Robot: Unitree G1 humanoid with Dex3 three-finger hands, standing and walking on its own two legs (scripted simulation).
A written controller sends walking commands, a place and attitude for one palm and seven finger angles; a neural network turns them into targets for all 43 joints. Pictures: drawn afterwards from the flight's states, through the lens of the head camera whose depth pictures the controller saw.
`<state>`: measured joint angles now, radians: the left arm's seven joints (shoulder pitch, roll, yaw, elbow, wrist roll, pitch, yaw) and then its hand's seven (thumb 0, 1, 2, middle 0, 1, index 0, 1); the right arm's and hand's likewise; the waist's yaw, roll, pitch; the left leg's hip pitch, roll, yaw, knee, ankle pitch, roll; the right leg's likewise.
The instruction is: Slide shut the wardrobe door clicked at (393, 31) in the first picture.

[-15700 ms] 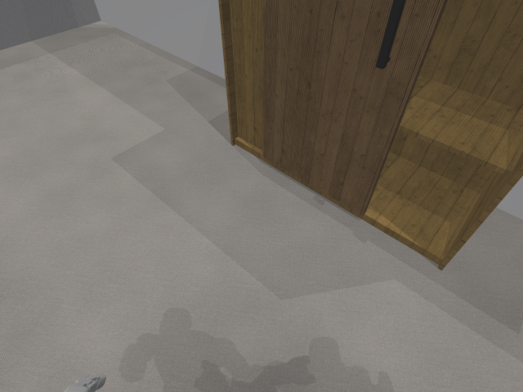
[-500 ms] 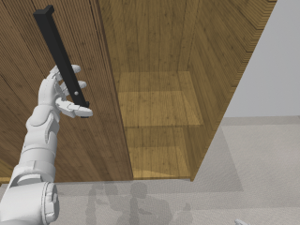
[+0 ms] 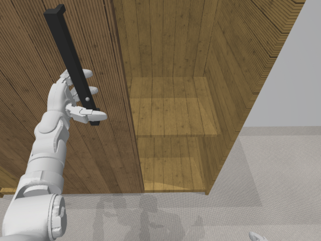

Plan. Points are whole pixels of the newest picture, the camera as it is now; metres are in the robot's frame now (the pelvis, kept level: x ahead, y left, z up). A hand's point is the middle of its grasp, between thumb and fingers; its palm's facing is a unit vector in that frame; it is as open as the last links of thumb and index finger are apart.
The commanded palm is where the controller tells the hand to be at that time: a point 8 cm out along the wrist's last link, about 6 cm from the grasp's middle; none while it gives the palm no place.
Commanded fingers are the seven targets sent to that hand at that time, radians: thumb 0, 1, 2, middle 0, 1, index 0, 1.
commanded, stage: grip the handle and tug to test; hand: left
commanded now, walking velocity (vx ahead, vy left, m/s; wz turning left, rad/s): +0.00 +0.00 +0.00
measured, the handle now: (81, 75) +0.48 +0.21 +0.17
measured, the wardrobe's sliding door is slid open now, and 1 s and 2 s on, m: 0.38 0.38 0.36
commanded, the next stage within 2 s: tug the door sideways, standing still in 1.24 s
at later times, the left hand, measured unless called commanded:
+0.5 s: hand (89, 98) +0.43 +0.19 +0.14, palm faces +0.01 -1.00 +0.01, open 5.7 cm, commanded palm +0.41 +0.24 +0.14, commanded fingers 0.00 0.90 0.90 -0.45 -1.40 -0.45 -1.40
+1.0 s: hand (90, 98) +0.43 +0.18 +0.14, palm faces +0.04 -1.00 +0.00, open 5.7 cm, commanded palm +0.39 +0.24 +0.14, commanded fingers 0.00 0.90 0.90 -0.45 -1.40 -0.45 -1.40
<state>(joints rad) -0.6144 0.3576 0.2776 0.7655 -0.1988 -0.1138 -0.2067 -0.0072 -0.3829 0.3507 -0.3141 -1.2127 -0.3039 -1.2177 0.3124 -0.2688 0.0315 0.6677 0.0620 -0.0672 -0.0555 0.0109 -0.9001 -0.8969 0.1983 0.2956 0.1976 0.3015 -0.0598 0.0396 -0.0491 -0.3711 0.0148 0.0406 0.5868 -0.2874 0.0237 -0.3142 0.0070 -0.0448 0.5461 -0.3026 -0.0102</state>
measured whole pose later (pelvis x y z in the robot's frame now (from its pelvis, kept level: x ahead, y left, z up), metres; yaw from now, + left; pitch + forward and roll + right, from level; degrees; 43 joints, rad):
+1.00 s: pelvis +0.01 +0.00 +0.00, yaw -1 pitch +5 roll -1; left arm -0.56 0.36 0.31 0.71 -0.20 -0.10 -0.19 0.01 0.71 0.83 -0.37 -1.40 -0.36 -1.40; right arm 0.32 -0.27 0.03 0.65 0.06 -0.06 -0.05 0.01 -0.90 -0.90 0.20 0.30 0.20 0.30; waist -0.08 0.04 -0.05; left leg -0.36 0.03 0.06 0.57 -0.30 0.02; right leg -0.31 0.02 -0.02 0.53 -0.30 -0.01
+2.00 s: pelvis +0.02 +0.01 +0.00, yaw +3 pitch +4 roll -1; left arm -0.58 0.19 0.09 0.58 -0.17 -0.03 0.03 0.01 0.76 0.81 -0.30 -1.40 -0.26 -1.40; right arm 0.28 -0.23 0.01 0.72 0.04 -0.11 -0.01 0.01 -0.90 -0.90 0.20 0.30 0.20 0.30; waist 0.01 0.06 -0.04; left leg -0.33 -0.03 -0.01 0.57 -0.31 0.03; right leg -0.26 -0.02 -0.07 0.52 -0.33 0.00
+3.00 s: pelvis +0.03 -0.16 -0.02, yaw +3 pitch -5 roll -3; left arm -0.63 0.28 0.15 0.40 -0.11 -0.03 0.14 -0.01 0.69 0.80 -0.46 -1.40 -0.28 -1.40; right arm 0.16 -0.20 0.01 0.64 0.07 -0.01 -0.03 0.01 -0.90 -0.90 0.20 0.30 0.20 0.30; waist 0.09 0.10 0.26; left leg -0.30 0.24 -0.04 0.78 -0.38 -0.09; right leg -0.33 -0.01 -0.08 0.66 -0.24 0.00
